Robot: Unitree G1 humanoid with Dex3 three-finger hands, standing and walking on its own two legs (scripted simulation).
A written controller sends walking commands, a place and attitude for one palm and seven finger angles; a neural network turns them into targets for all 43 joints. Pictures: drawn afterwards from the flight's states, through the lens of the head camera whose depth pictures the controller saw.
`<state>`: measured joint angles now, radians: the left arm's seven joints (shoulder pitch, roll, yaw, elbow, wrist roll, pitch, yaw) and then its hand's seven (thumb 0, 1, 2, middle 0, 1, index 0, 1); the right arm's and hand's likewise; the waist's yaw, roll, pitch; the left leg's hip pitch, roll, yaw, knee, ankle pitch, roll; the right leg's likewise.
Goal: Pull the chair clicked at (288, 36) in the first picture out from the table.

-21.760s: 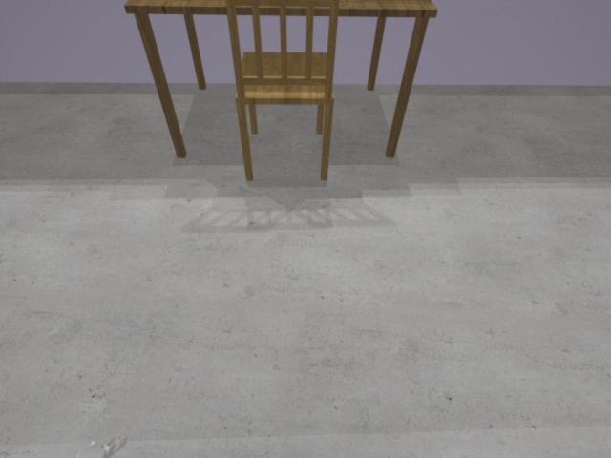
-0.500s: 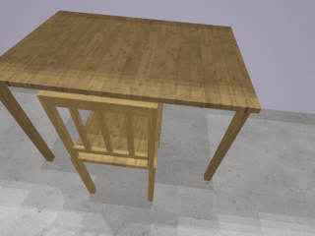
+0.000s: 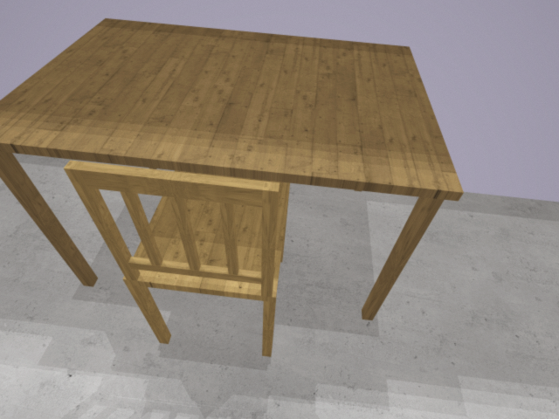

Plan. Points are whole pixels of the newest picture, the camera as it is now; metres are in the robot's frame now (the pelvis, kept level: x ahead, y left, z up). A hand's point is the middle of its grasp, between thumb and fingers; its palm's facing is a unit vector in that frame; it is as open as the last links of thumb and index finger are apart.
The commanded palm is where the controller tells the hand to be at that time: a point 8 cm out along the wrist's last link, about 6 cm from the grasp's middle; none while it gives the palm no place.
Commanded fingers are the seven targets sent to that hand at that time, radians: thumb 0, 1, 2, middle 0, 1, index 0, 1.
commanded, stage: look again from close up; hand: left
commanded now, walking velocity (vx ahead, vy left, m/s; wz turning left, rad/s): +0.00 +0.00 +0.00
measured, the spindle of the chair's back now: (187, 235) +0.49 +0.23 -0.11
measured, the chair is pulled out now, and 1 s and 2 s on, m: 0.00 0.00 0.00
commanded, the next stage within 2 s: raise the hand toward the chair's back in 1.52 s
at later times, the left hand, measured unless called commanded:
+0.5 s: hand out of the picture -0.04 +0.13 -0.18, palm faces +0.05 -0.99 -0.12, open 7.3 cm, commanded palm none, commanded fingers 0.00 0.90 0.90 -0.20 -0.30 -0.20 -0.30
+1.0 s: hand out of the picture -0.04 +0.14 -0.18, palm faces +0.05 -0.99 -0.13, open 7.3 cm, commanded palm none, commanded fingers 0.00 0.90 0.90 -0.20 -0.30 -0.20 -0.30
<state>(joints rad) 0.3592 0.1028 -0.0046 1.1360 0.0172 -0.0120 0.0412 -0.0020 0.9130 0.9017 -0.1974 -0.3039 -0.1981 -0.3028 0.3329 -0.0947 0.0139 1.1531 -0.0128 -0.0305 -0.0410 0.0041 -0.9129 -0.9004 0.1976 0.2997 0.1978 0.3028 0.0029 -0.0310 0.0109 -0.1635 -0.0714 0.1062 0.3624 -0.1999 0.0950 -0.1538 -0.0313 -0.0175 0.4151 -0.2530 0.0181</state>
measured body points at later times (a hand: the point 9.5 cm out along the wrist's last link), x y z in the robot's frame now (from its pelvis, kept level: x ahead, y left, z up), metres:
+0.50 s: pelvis +0.00 -0.01 +0.00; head +0.01 +0.00 +0.45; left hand -0.04 +0.19 -0.17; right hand -0.02 -0.21 -0.16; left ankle +0.00 +0.05 -0.74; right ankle -0.02 -0.13 -0.74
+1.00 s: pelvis +0.00 -0.01 +0.00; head +0.01 +0.00 +0.45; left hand -0.04 +0.19 -0.17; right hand -0.02 -0.21 -0.16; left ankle +0.00 +0.05 -0.74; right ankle -0.02 -0.13 -0.74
